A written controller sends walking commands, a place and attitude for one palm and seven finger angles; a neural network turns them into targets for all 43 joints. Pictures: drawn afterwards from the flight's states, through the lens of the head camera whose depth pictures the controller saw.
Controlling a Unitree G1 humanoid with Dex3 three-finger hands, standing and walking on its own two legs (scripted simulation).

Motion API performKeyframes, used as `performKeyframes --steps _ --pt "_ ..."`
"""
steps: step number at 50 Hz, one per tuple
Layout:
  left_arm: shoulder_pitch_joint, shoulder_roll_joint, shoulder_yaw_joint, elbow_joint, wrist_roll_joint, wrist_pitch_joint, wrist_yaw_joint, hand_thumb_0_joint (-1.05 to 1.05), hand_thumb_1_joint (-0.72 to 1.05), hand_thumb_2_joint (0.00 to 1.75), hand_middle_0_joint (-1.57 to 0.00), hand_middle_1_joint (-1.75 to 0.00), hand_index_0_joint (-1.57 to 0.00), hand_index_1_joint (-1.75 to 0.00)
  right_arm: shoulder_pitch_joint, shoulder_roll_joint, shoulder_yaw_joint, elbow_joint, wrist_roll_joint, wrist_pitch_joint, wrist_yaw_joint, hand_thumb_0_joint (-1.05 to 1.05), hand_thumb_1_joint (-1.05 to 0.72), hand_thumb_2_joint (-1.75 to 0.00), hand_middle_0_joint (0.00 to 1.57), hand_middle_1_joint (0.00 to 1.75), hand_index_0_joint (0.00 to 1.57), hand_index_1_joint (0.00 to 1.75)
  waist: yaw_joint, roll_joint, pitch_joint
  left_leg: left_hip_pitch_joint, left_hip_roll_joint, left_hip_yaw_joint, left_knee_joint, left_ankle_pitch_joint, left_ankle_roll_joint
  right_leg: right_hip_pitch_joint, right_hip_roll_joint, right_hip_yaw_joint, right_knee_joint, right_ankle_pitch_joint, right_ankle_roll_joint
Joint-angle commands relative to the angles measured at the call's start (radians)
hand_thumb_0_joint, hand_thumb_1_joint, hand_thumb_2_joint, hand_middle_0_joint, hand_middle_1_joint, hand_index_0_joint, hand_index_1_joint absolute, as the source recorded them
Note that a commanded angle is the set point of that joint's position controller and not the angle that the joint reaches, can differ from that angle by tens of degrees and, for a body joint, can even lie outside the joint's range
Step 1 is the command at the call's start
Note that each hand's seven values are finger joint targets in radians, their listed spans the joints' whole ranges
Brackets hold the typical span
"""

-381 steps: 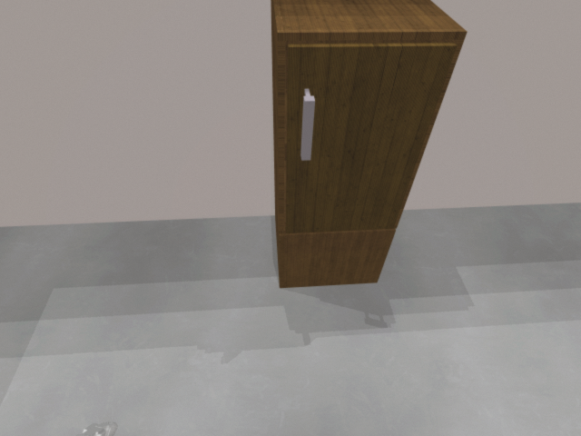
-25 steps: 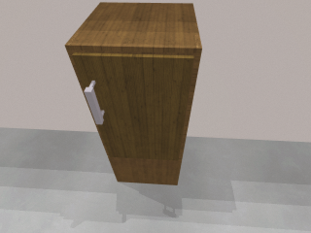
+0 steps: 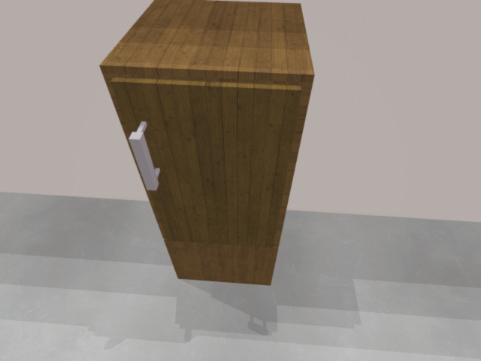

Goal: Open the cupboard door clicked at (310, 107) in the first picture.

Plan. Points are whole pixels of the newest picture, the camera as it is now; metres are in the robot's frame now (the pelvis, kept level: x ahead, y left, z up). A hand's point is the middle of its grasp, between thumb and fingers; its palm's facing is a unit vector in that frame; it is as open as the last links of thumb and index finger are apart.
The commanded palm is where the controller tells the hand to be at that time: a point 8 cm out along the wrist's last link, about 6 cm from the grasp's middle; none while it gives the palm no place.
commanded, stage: look again from close up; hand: left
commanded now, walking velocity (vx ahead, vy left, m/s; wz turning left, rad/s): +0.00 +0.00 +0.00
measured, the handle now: (148, 157) +0.52 +0.25 +0.02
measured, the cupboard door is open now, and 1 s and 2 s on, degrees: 0 0 0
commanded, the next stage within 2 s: raise the hand with hooked fingers in 0.02 s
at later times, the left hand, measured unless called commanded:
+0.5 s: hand (146, 349) +0.15 +0.16 -0.03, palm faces -0.10 -0.99 +0.04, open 8.3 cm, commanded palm +0.12 +0.24 -0.05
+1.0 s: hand (90, 326) +0.17 +0.25 -0.01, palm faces +0.05 -1.00 -0.03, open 11.3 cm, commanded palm +0.15 +0.30 -0.01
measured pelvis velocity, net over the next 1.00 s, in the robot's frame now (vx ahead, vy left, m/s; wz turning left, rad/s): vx -0.07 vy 0.04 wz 0.03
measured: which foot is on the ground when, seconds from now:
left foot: down 0.00-1.00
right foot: down 0.00-1.00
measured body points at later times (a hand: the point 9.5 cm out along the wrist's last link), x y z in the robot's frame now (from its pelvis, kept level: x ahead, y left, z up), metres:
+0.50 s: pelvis -0.05 +0.01 -0.06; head -0.02 +0.02 +0.39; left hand +0.15 +0.21 -0.03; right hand +0.17 -0.24 -0.09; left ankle -0.03 +0.12 -0.74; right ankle -0.04 -0.05 -0.74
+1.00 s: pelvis -0.07 +0.04 -0.06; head -0.01 +0.05 +0.39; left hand +0.16 +0.30 -0.01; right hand +0.08 -0.19 -0.15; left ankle -0.03 +0.12 -0.74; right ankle -0.04 -0.05 -0.74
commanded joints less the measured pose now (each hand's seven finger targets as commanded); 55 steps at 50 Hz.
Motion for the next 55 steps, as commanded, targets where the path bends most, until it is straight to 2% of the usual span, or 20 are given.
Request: performKeyframes --steps 1,5,6,7,8,9,10,12,14,17,21,24,28,31,35,42,44,48,52,55 --pt "0.072 0.119 0.025 -0.03 0.0 -0.013 0.005 0.0 0.9 0.9 -0.2 -0.3 -0.2 -0.3 0.061 -0.095 -0.016 -0.021 0.004 -0.016 -0.006 0.0 -0.9 -0.9 0.2 0.3 0.2 0.3 0.001 0.008 0.037 -0.025 0.095 -0.091 -0.047 0.172 0.028 -0.013 -0.198 0.162 -0.066 0.383 0.046" --pt "0.061 0.12 0.024 -0.032 0.001 -0.012 0.004 0.0 0.9 0.9 -0.2 -0.3 -0.2 -0.3 0.056 -0.1 -0.017 -0.023 0.004 -0.016 -0.005 0.0 -0.9 -0.9 0.2 0.3 0.2 0.3 0.001 0.005 0.051 -0.026 0.097 -0.096 -0.056 0.163 0.03 -0.028 -0.194 0.162 -0.074 0.335 0.043" --pt "0.142 0.119 0.031 -0.001 0.011 -0.03 0.05 0.0 0.9 0.9 -0.2 -0.3 -0.2 -0.3 -0.035 -0.116 -0.03 -0.094 0.017 -0.02 0.002 0.0 -0.9 -0.9 0.2 0.3 0.2 0.3 0.027 -0.054 0.114 -0.145 0.072 -0.012 0.191 0.105 -0.006 -0.045 -0.26 0.235 -0.067 0.971 0.168" --pt "-0.573 0.306 0.061 -1.507 -0.216 -0.245 0.012 0.0 0.88 0.89 -0.2 -0.32 -0.2 -0.32 -0.026 -0.308 -0.047 -0.458 0.062 -0.179 -0.035 0.0 -0.9 -0.9 0.2 0.3 0.2 0.3 -0.094 0.156 -0.375 0.134 -0.013 -0.064 0.003 0.302 0.05 0.039 -0.186 0.16 0.034 0.71 0.078" --pt "-0.22 0.266 0.091 -1.289 -0.138 -0.195 0.047 0.0 0.85 0.88 -0.2 -0.33 -0.2 -0.33 -0.105 -0.217 -0.017 -0.402 0.039 -0.258 -0.063 0.0 -0.9 -0.9 0.2 0.3 0.2 0.3 0.002 0.377 -0.399 0.234 -0.003 -0.048 -0.005 0.505 0.058 0.025 -0.1 0.132 0.077 0.469 0.034" --pt "-0.18 0.202 0.039 -1.254 -0.15 -0.15 0.093 0.0 0.83 0.87 -0.21 -0.34 -0.21 -0.34 -0.104 -0.232 -0.036 -0.375 0.049 -0.286 -0.065 0.0 -0.9 -0.9 0.2 0.3 0.2 0.3 -0.02 0.357 -0.297 0.164 0.02 -0.07 0.013 0.483 0.021 -0.076 -0.096 0.064 0.058 0.226 0.039" --pt "0.122 -0.036 -0.065 -0.958 -0.155 -0.057 0.08 0.0 0.81 0.86 -0.21 -0.36 -0.21 -0.36 -0.056 -0.173 -0.039 -0.352 0.058 -0.281 -0.052 0.0 -0.9 -0.9 0.2 0.3 0.2 0.3 -0.035 0.189 -0.164 0.088 0.043 -0.085 0.02 0.442 0.037 -0.137 -0.098 0.018 0.055 0.207 0.058" --pt "-0.034 0.055 -0.006 -1.148 -0.199 -0.134 0.034 0.0 0.76 0.84 -0.21 -0.39 -0.21 -0.39 -0.084 -0.25 -0.061 -0.459 0.06 -0.297 -0.047 0.0 -0.9 -0.9 0.2 0.3 0.2 0.3 -0.067 -0.076 -0.086 -0.034 0.012 -0.111 0.099 0.285 0.049 -0.236 -0.095 0.015 0.062 0.244 0.079" --pt "0.035 0.016 0.005 -0.952 -0.189 -0.23 -0.031 0.0 0.71 0.82 -0.21 -0.42 -0.21 -0.42 -0.08 -0.253 -0.071 -0.51 0.034 -0.306 -0.038 0.0 -0.9 -0.9 0.2 0.3 0.2 0.3 -0.07 -0.28 0.013 -0.216 -0.017 -0.116 0.188 0.124 0.047 -0.387 -0.099 0.011 0.106 0.129 0.103" --pt "0.294 -0.009 0.057 -0.88 -0.242 -0.42 -0.197 0.0 0.64 0.79 -0.22 -0.47 -0.22 -0.47 -0.135 -0.246 -0.088 -0.597 0.022 -0.312 0.002 0.0 -0.9 -0.9 0.2 0.3 0.2 0.3 0.039 -0.399 -0.079 -0.464 -0.037 -0.102 0.304 0.014 0.01 -0.381 -0.109 0.066 0.238 0.097 0.11" --pt "0.283 0.174 0.228 -0.899 -0.259 -0.541 -0.4 0.0 0.55 0.75 -0.22 -0.53 -0.22 -0.53 -0.178 -0.263 -0.106 -0.714 0.033 -0.273 0.048 0.0 -0.9 -0.9 0.2 0.3 0.2 0.3 0.082 -0.048 -0.232 -0.546 -0.068 -0.042 0.437 0.043 -0.013 -0.328 -0.143 0.141 0.383 0.215 0.07" --pt "0.11 0.201 0.23 -1.101 -0.262 -0.495 -0.365 0.0 0.48 0.72 -0.23 -0.57 -0.23 -0.57 -0.206 -0.246 -0.096 -0.805 0.036 -0.225 0.038 0.0 -0.9 -0.9 0.2 0.3 0.2 0.3 0.079 0.011 -0.249 -0.607 -0.069 -0.036 0.478 -0.047 0.01 -0.419 -0.122 0.162 0.395 -0.027 0.062" --pt "-0.142 0.179 0.204 -1.389 -0.262 -0.573 -0.254 0.0 0.39 0.68 -0.24 -0.63 -0.24 -0.63 -0.145 -0.213 -0.087 -0.818 0.031 -0.223 0.021 0.0 -0.9 -0.9 0.2 0.3 0.2 0.3 0.005 0.13 -0.321 -0.547 -0.028 -0.083 0.537 -0.076 0.036 -0.567 -0.081 0.137 0.434 -0.153 0.054" --pt "-0.167 0.162 0.126 -1.528 -0.234 -0.646 -0.242 0.0 0.32 0.65 -0.24 -0.68 -0.24 -0.68 -0.109 -0.211 -0.069 -0.792 0.021 -0.24 0.003 0.0 -0.9 -0.9 0.2 0.3 0.2 0.3 -0.039 0.155 -0.395 -0.473 -0.006 -0.123 0.561 -0.014 0.043 -0.63 -0.057 0.09 0.493 -0.075 0.046" --pt "-0.182 0.194 0.083 -1.331 -0.244 -0.564 -0.341 0.0 0.22 0.61 -0.25 -0.74 -0.25 -0.74 -0.102 -0.249 -0.044 -0.742 0.037 -0.258 -0.016 0.0 -0.9 -0.9 0.2 0.3 0.2 0.3 -0.093 0.069 -0.275 -0.564 0.003 -0.153 0.56 -0.103 0.045 -0.667 -0.047 0.065 0.458 -0.142 0.062" --pt "-0.066 0.301 0.299 -1.222 -0.337 -0.203 -0.391 0.0 0.06 0.54 -0.26 -0.84 -0.26 -0.84 -0.157 -0.241 -0.03 -0.819 0.073 -0.223 -0.047 0.0 -0.9 -0.9 0.2 0.3 0.2 0.3 0.043 -0.039 -0.38 -0.564 -0.028 -0.12 0.431 -0.093 0.038 -0.393 -0.083 0.09 0.324 -0.218 0.082" --pt "-0.071 0.307 0.361 -1.274 -0.366 -0.22 -0.331 0.0 0.01 0.52 -0.26 -0.87 -0.26 -0.87 -0.157 -0.222 -0.024 -0.803 0.063 -0.226 -0.047 0.0 -0.9 -0.9 0.2 0.3 0.2 0.3 0.062 -0.006 -0.388 -0.524 -0.019 -0.13 0.413 -0.033 0.031 -0.372 -0.067 0.055 0.35 -0.139 0.069" --pt "-0.097 0.279 0.335 -1.315 -0.324 -0.366 -0.249 0.0 -0.08 0.48 -0.27 -0.93 -0.27 -0.93 -0.104 -0.214 -0.029 -0.754 0.043 -0.253 -0.026 0.0 -0.9 -0.9 0.2 0.3 0.2 0.3 0.017 0.048 -0.305 -0.476 -0.002 -0.137 0.392 0.007 0.025 -0.473 -0.05 0.004 0.393 -0.057 0.061" --pt "-0.155 0.26 0.244 -1.215 -0.279 -0.439 -0.318 0.0 -0.17 0.44 -0.28 -0.99 -0.28 -0.99 -0.072 -0.254 -0.035 -0.727 0.042 -0.274 -0.014 0.0 -0.9 -0.9 0.2 0.3 0.2 0.3 -0.04 0.087 -0.247 -0.472 0.002 -0.15 0.402 -0.055 0.026 -0.573 -0.048 -0.004 0.404 -0.11 0.061" --pt "-0.177 0.292 0.263 -1.188 -0.31 -0.401 -0.398 0.0 -0.24 0.41 -0.28 -1.03 -0.28 -1.03 -0.059 -0.28 -0.047 -0.736 0.06 -0.286 -0.023 0.0 -0.9 -0.9 0.2 0.3 0.2 0.3 -0.035 0.069 -0.301 -0.43 0.001 -0.157 0.381 -0.041 0.026 -0.524 -0.048 -0.003 0.38 -0.088 0.061"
